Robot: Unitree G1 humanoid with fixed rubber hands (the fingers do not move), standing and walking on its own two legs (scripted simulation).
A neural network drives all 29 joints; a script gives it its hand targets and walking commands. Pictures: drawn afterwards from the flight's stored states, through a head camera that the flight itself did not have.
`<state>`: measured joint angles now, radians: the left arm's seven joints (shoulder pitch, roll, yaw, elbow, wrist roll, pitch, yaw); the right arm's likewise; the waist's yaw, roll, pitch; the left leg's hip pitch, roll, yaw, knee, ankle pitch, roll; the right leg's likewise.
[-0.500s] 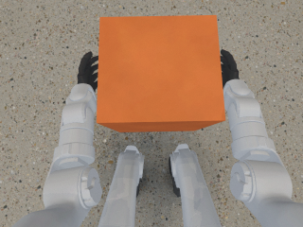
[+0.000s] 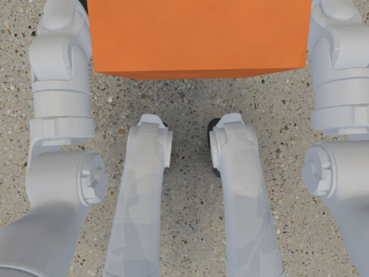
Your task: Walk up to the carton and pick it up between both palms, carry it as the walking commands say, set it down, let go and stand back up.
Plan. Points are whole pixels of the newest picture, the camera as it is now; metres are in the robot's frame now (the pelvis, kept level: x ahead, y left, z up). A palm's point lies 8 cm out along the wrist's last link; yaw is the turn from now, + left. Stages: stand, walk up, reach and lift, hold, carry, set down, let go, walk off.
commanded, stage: set down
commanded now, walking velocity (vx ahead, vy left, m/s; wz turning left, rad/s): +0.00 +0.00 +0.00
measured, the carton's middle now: (193, 3) +0.54 +0.00 -0.20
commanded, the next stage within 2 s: none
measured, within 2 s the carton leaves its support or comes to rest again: rests again in 1.42 s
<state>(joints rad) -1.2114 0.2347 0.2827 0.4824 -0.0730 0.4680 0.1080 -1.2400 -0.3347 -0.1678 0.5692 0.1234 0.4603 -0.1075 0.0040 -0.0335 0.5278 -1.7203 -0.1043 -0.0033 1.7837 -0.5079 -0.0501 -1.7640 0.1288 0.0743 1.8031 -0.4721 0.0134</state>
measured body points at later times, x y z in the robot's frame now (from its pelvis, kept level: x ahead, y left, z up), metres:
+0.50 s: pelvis +0.01 +0.00 -0.06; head +0.39 +0.00 +0.17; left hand +0.57 +0.18 -0.21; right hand +0.58 -0.18 -0.22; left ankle +0.14 +0.12 -0.46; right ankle +0.14 -0.10 -0.46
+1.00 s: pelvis +0.03 +0.00 -0.11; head +0.42 +0.00 +0.11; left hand +0.59 +0.20 -0.28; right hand +0.61 -0.16 -0.29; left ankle +0.14 +0.12 -0.46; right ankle +0.14 -0.10 -0.46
